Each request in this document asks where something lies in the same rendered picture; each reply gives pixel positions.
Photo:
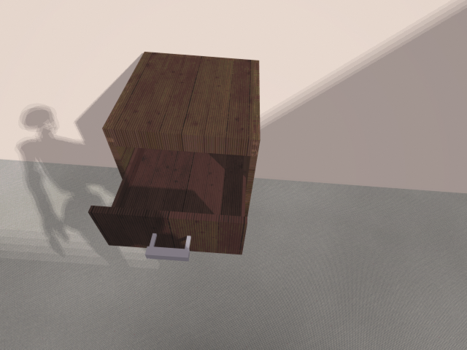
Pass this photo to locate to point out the handle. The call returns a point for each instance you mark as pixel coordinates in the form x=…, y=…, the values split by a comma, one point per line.
x=163, y=253

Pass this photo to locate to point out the cabinet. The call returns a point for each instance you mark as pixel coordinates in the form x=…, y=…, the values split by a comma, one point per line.
x=188, y=103

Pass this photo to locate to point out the drawer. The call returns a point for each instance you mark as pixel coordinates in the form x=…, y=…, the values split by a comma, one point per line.
x=176, y=194

